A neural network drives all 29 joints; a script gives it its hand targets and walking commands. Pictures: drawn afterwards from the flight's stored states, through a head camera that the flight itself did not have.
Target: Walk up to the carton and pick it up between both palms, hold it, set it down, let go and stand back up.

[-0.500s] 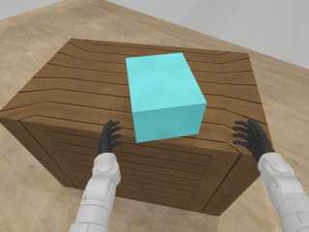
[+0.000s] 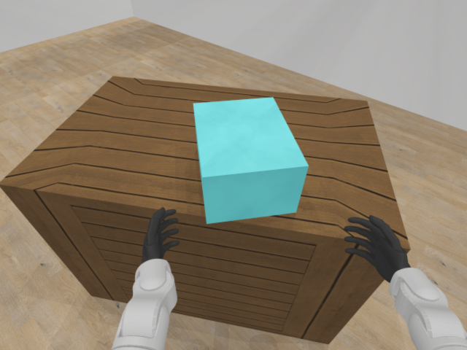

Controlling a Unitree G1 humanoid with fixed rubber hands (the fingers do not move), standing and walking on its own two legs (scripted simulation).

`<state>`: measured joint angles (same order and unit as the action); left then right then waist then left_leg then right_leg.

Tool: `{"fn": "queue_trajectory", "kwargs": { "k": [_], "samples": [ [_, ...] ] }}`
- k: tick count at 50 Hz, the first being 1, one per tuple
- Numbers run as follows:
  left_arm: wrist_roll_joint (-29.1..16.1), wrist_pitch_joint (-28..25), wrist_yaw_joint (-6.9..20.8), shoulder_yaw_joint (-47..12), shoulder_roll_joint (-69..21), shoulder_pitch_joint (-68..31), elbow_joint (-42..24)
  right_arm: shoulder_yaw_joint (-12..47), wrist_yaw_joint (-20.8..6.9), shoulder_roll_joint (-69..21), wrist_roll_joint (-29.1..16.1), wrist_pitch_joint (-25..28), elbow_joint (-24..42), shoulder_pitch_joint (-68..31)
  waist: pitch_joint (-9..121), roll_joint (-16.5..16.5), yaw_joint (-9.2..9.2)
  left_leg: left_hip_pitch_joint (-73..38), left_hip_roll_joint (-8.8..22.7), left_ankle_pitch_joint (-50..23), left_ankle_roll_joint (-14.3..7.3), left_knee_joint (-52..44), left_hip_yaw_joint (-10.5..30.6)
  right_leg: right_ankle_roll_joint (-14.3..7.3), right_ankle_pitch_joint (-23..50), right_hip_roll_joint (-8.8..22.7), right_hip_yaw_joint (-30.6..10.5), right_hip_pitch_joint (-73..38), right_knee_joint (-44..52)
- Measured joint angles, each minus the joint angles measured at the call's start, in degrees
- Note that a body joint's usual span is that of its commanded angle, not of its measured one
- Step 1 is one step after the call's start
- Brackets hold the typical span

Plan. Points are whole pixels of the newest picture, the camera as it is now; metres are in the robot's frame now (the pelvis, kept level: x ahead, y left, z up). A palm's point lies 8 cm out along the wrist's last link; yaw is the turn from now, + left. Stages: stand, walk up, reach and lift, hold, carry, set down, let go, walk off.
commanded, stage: set down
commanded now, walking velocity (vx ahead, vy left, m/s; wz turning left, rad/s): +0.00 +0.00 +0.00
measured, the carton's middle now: (242, 155) +0.57 +0.01 +0.01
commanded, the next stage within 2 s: let go in 1.42 s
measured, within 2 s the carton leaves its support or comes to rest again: neither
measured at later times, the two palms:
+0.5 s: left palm (142, 282) +0.24 +0.18 +0.02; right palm (392, 288) +0.24 -0.23 +0.02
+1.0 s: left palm (138, 292) +0.24 +0.19 -0.01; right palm (376, 290) +0.25 -0.21 +0.00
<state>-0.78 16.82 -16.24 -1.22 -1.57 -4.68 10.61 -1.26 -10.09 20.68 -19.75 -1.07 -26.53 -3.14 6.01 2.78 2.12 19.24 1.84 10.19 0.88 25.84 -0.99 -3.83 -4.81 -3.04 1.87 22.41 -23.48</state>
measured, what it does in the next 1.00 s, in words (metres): stands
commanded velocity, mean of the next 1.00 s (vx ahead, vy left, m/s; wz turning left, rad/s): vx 0.00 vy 0.00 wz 0.00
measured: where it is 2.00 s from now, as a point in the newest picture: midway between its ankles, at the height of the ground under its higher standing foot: outside the picture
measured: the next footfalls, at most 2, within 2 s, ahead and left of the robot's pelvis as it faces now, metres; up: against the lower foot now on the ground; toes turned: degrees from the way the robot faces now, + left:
none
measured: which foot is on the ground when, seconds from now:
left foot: down 0.00-1.00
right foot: down 0.00-1.00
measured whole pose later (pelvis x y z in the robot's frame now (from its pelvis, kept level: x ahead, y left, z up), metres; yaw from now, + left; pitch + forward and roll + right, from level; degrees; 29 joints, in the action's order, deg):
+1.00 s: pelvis +0.04 +0.01 +0.01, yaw +0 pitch +3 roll +0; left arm -0.8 16.7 -10.3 -2.1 2.8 12.4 3.2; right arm -1.4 -6.8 15.4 -12.6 -2.6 -14.6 12.4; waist 1.6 2.8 1.9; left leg 15.0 1.8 12.2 1.0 23.9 -1.0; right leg -3.8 -7.0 -3.0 1.8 18.1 -21.6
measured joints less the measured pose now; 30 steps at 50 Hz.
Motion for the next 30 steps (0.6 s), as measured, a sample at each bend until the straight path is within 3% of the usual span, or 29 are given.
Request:
{"fn": "queue_trajectory", "kwargs": {
  "k": [20,30],
  "samples": [
    [0.0,2.0,2.4,-0.4,1.9,10.4,-6.5,-0.1,2.3,-0.7,1.5,-3.2,10.0,10.6,-2.2,0.0,-0.08,-3.8,0.0,0.2,0.1,-2.0,0.0,0.0,-0.8,0.0,0.0,-3.4,0.9],
    [0.0,2.0,3.6,-0.6,4.1,12.2,-7.4,-0.2,3.3,-3.3,3.7,-3.8,11.9,13.0,-2.3,0.0,-0.18,-3.8,0.0,0.7,0.1,-2.0,0.0,0.0,-1.1,0.0,0.0,-3.5,1.3]
  ]
}}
